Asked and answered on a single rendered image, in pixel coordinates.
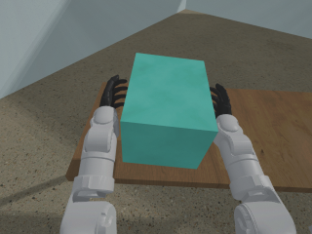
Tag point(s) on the robot right hand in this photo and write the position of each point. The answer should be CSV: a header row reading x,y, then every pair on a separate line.
x,y
222,105

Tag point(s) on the table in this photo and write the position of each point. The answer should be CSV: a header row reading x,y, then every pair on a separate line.
x,y
278,124

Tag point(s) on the right robot forearm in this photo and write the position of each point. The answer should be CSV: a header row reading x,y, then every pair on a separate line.
x,y
248,183

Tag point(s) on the carton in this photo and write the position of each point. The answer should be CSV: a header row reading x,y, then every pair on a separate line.
x,y
168,118

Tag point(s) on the right robot upper arm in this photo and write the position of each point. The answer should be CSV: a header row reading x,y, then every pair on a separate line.
x,y
262,217

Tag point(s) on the left robot forearm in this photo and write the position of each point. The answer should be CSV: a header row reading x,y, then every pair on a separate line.
x,y
95,177

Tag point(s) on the left robot upper arm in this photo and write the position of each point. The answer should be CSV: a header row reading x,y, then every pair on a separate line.
x,y
89,217

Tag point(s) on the robot left hand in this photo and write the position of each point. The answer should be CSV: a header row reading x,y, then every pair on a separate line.
x,y
108,97

